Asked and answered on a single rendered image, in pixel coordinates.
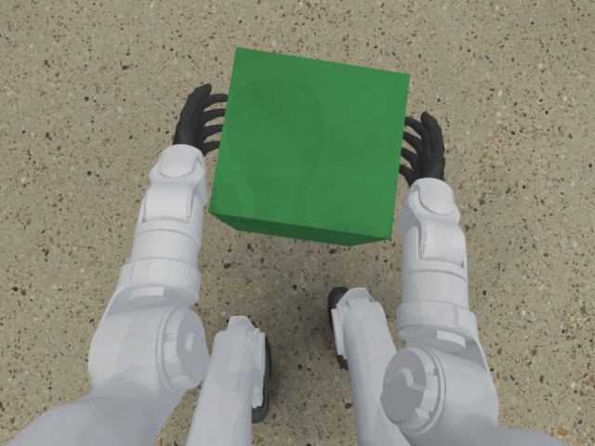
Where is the carton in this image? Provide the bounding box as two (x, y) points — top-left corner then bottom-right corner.
(208, 47), (410, 246)

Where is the left robot shin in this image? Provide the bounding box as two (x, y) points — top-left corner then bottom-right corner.
(212, 316), (263, 406)

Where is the left robot hand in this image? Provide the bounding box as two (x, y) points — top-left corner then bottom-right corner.
(172, 84), (228, 157)

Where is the robot left upper arm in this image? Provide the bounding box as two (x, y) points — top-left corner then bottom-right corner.
(5, 305), (210, 446)

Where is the robot right upper arm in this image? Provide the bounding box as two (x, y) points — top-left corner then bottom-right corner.
(380, 345), (568, 446)

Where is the left robot foot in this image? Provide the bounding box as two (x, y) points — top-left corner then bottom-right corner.
(252, 337), (271, 424)

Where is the right robot hand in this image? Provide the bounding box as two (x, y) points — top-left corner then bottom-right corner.
(399, 111), (445, 188)

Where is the left robot forearm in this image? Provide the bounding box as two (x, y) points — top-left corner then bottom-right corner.
(88, 144), (208, 383)

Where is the right robot forearm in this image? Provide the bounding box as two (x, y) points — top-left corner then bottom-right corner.
(395, 177), (493, 381)

